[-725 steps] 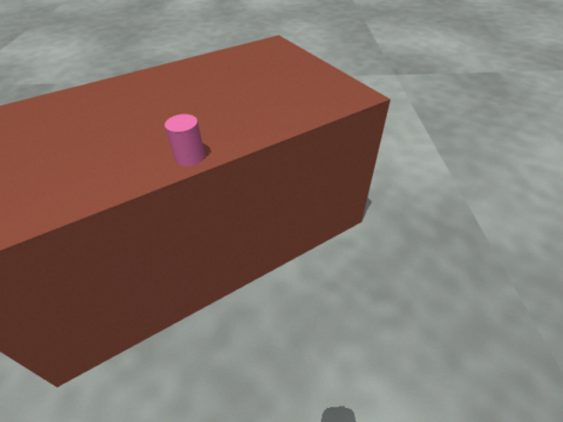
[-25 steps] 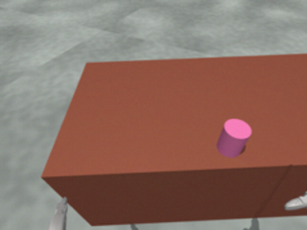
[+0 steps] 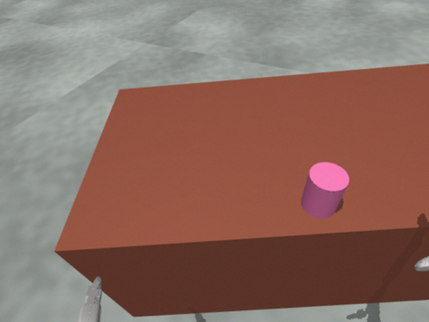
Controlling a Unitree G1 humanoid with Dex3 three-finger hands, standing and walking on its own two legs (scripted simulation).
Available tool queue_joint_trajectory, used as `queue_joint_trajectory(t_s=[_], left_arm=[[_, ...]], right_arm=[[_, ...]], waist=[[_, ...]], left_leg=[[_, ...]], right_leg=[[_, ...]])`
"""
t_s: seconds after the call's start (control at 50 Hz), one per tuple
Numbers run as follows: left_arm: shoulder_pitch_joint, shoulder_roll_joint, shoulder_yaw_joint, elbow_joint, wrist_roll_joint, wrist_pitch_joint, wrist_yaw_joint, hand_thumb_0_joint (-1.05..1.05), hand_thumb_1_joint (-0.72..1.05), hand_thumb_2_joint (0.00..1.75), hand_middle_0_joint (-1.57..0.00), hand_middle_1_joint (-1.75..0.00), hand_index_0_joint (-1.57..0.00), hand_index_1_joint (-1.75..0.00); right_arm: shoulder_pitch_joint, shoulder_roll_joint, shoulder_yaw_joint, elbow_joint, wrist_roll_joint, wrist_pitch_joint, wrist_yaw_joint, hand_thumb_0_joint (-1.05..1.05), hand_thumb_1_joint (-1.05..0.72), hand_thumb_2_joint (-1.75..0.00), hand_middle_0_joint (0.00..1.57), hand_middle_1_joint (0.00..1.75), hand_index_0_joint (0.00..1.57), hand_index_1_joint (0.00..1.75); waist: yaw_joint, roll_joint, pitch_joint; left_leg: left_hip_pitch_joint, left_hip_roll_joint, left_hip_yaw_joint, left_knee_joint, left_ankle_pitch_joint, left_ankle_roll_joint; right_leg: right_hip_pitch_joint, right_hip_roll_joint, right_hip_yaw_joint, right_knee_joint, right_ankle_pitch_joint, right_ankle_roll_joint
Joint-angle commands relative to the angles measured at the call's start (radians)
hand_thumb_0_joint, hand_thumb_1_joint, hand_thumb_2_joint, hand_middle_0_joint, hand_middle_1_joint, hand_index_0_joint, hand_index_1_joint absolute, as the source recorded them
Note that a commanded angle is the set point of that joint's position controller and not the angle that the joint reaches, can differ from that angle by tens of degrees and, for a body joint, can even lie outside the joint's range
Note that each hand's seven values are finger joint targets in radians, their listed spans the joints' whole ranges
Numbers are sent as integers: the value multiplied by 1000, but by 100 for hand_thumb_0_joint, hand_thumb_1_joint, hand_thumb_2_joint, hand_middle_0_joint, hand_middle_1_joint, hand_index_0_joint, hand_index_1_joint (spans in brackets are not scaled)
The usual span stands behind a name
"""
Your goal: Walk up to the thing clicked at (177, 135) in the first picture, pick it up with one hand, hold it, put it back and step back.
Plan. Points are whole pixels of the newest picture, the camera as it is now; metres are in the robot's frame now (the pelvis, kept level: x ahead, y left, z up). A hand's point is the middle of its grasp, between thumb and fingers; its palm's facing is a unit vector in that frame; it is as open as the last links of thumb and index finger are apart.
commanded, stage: go down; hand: right
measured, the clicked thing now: (323, 190) +0.43 -0.24 -0.05
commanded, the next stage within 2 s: none
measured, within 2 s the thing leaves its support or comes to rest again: neither
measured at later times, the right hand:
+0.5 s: hand out of the picture +0.31 -0.40 +0.08, palm faces +0.31 +0.95 -0.01, open 17.4 cm
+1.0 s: hand out of the picture +0.32 -0.42 +0.08, palm faces +0.33 +0.94 +0.00, open 17.3 cm
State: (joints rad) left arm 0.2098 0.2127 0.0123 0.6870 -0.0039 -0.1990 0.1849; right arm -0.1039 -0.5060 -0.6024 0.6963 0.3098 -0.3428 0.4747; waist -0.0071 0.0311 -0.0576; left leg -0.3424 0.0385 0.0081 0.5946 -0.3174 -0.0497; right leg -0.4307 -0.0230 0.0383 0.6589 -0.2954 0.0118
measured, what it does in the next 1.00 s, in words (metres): stands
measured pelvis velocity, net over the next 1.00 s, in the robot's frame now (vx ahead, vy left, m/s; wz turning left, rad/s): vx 0.00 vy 0.00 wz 0.01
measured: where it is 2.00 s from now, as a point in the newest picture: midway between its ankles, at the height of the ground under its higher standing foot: outside the picture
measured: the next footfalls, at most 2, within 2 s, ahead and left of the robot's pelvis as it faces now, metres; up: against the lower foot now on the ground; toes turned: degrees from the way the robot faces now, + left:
none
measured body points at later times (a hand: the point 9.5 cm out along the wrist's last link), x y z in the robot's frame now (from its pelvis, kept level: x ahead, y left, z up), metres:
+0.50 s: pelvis +0.00 +0.01 -0.02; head +0.05 -0.02 +0.43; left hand +0.15 +0.27 -0.08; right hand +0.29 -0.45 +0.08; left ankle -0.01 +0.16 -0.72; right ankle +0.03 -0.12 -0.72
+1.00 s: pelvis +0.00 +0.00 -0.03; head +0.06 -0.04 +0.41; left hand +0.15 +0.26 -0.08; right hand +0.30 -0.47 +0.08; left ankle -0.01 +0.16 -0.72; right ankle +0.03 -0.12 -0.72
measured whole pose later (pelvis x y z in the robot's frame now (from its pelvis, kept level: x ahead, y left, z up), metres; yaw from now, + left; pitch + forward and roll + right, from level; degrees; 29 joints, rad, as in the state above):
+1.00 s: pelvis +0.00 +0.00 -0.03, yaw +0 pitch +13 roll +3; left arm 0.29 0.26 -0.06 0.50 0.02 -0.20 0.19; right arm -0.39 -0.84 -0.79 1.02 0.26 -0.24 0.61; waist 0.06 0.03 -0.11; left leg -0.63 0.01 0.02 0.82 -0.41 -0.05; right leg -0.74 -0.04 0.07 0.91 -0.39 0.02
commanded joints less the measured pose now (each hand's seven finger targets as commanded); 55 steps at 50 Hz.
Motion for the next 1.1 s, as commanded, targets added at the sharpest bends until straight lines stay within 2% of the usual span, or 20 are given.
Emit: queue_joint_trajectory(t_s=[0.0,0.04,0.06,0.14,0.2,0.28,0.32,0.34,0.4,0.44,0.56,0.64,0.68,0.72,0.86,0.88,0.94,0.96,1.02,1.08], left_arm=[[-22,127,25,-62,-4,-50,23,0,-53,3,-6,-6,-6,-5],[-67,149,35,-103,1,-67,26,0,-53,3,-6,-6,-6,-5],[-67,189,70,-104,3,-68,31,0,-53,3,-6,-6,-6,-5],[-61,164,13,-144,5,-82,36,0,-53,4,-5,-6,-6,-5],[-72,228,52,-229,8,-84,49,0,-54,4,-5,-6,-6,-5],[-25,158,-24,-184,11,-76,42,0,-54,5,-5,-6,-6,-6],[-22,191,1,-238,13,-74,44,0,-55,5,-5,-6,-5,-6],[-35,213,15,-264,14,-75,46,0,-55,5,-5,-6,-5,-6],[-2,186,-14,-246,16,-69,39,0,-55,6,-5,-6,-6,-6],[20,210,18,-235,15,-68,41,0,-56,7,-5,-6,-5,-6],[33,219,13,-252,17,-67,38,0,-58,8,-5,-6,-5,-6],[57,222,7,-265,15,-60,34,0,-58,7,-6,-6,-5,-6],[104,243,41,-247,15,-55,34,0,-58,7,-6,-6,-5,-6],[88,234,24,-292,17,-56,29,0,-58,7,-6,-6,-5,-6],[47,200,-9,-311,19,-52,18,0,-57,7,-5,-6,-5,-6],[31,213,8,-335,15,-54,19,0,-56,6,-5,-6,-5,-6],[25,231,8,-373,19,-58,25,0,-57,6,-5,-6,-5,-6],[42,260,38,-378,19,-58,29,0,-56,6,-5,-6,-5,-6],[95,242,19,-349,22,-51,30,0,-56,6,-5,-6,-5,-6],[72,239,20,-382,20,-52,30,0,-56,6,-5,-6,-5,-6]], right_arm=[[-322,-398,-85,-134,33,-52,37,0,51,-8,3,6,4,6],[-330,-407,-84,-84,34,-48,57,0,51,-7,3,6,4,6],[-377,-475,-120,-115,31,-52,61,0,52,-8,3,6,4,6],[-382,-494,-140,10,51,-39,104,0,52,-7,3,6,4,6],[-417,-556,-166,42,48,-33,114,0,52,-7,3,5,4,5],[-434,-607,-187,84,37,-26,122,0,53,-7,3,5,4,5],[-436,-657,-211,88,20,-19,117,0,52,-6,4,5,4,5],[-421,-646,-202,95,18,-14,119,0,52,-6,4,5,4,5],[-451,-688,-225,78,11,-16,126,0,53,-7,3,5,4,5],[-443,-685,-230,88,17,-11,132,0,54,-7,3,5,4,5],[-463,-693,-222,92,9,8,154,0,52,-7,3,5,4,5],[-491,-714,-228,66,6,22,152,0,49,-8,4,5,4,5],[-470,-712,-225,96,-1,33,147,0,48,-8,4,5,4,5],[-479,-720,-226,79,-6,36,144,0,47,-8,4,5,4,5],[-503,-725,-234,124,-14,41,137,0,50,-8,4,5,4,5],[-528,-737,-237,99,-15,40,133,0,52,-8,3,6,4,6],[-541,-758,-240,116,-16,40,137,0,52,-8,3,6,4,6],[-574,-798,-257,101,-17,35,136,0,53,-9,3,6,4,6],[-564,-782,-244,147,-25,40,134,0,53,-8,3,5,4,5],[-604,-833,-263,111,-38,38,123,0,54,-8,3,6,4,6]], waist=[[36,-192,-117],[41,-185,-139],[42,-197,-162],[41,-140,-239],[42,-107,-318],[9,-163,-272],[21,-161,-280],[23,-152,-283],[25,-190,-297],[33,-183,-307],[52,-205,-355],[47,-235,-353],[53,-235,-341],[50,-242,-346],[38,-229,-299],[45,-220,-302],[55,-209,-343],[59,-219,-355],[63,-216,-347],[61,-239,-364]], left_leg=[[-59,-46,35,-56,107,55],[-73,-46,33,-46,78,54],[-84,-44,30,-37,70,56],[-92,-40,19,-3,106,47],[-86,-44,24,20,128,47],[-125,-42,20,52,118,51],[-125,-42,15,49,100,54],[-130,-44,15,51,91,54],[-141,-39,4,68,128,54],[-162,-44,12,89,156,54],[-199,-49,21,123,206,55],[-221,-59,36,127,174,58],[-240,-63,41,130,165,59],[-237,-65,44,128,157,59],[-237,-61,39,134,105,65],[-242,-60,35,130,90,65],[-235,-61,41,137,86,63],[-242,-61,40,135,73,63],[-250,-61,39,141,79,62],[-247,-55,28,139,83,65]], right_leg=[[82,12,-9,-109,83,-11],[58,10,-7,-99,42,-13],[66,8,-3,-93,36,-13],[48,12,4,-31,87,-21],[62,10,11,-7,124,-23],[-19,16,5,23,128,-22],[-27,16,3,25,101,-24],[-23,13,5,24,91,-25],[-27,18,-2,55,126,-26],[-16,14,1,67,164,-26],[9,11,8,110,279,-25],[39,4,17,106,301,-16],[44,1,20,106,317,-10],[45,-3,22,106,327,-6],[-50,0,16,97,172,-13],[-60,3,16,96,130,-20],[-46,1,20,100,123,-19],[-42,2,22,102,98,-20],[-40,5,18,107,109,-19],[-52,10,13,115,93,-25]])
